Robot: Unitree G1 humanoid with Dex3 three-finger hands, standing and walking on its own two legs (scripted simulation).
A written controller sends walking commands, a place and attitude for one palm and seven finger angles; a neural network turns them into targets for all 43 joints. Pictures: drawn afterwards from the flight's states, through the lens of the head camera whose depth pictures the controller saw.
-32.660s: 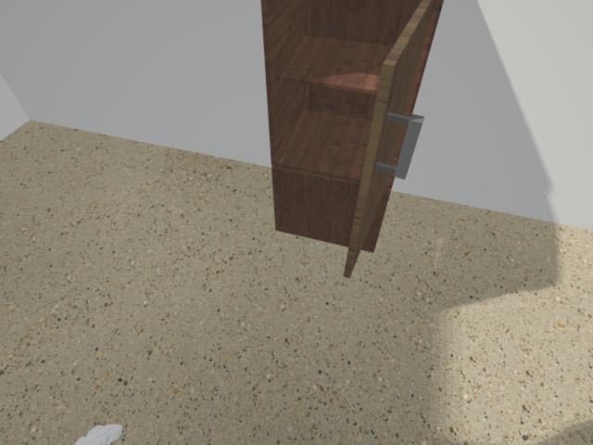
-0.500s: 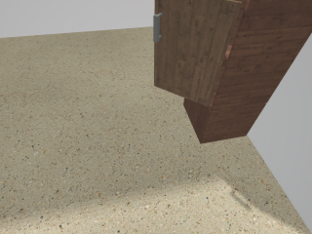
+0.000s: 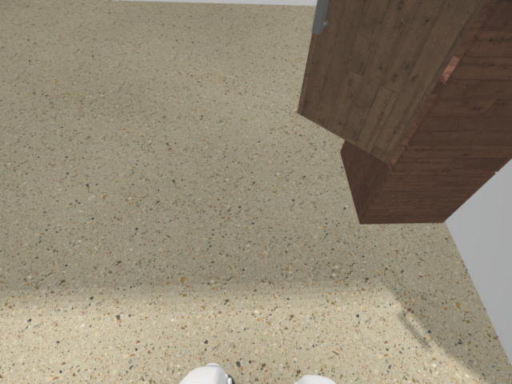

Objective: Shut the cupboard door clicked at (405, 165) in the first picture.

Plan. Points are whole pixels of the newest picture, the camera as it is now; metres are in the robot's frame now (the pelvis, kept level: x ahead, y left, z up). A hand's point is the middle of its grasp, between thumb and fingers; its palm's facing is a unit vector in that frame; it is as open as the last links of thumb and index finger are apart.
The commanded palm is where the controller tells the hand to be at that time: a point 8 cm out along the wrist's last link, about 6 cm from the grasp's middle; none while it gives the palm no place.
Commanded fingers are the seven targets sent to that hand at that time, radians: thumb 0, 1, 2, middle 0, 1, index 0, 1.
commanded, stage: walk to a spot facing it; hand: left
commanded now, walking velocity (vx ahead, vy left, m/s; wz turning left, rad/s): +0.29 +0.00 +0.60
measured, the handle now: (325, 6) +1.04 -0.18 +0.07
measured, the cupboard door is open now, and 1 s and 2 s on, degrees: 47 47 47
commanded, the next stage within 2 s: turn to face it in 1.00 s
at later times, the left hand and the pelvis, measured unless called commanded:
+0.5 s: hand out of the picture +0.01 +0.14 -0.13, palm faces +0.38 -0.88 -0.28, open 7.3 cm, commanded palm none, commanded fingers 0.00 0.90 0.90 -0.20 -0.30 -0.20 -0.30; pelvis +0.08 -0.05 +0.02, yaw +23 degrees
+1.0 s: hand (101, 354) +0.18 +0.27 -0.15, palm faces +0.62 -0.77 -0.16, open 7.3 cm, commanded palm none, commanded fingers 0.00 0.90 0.90 -0.20 -0.30 -0.20 -0.30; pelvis +0.23 +0.08 +0.02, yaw +36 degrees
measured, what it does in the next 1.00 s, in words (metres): walks ahead, turning left: right foot, then left foot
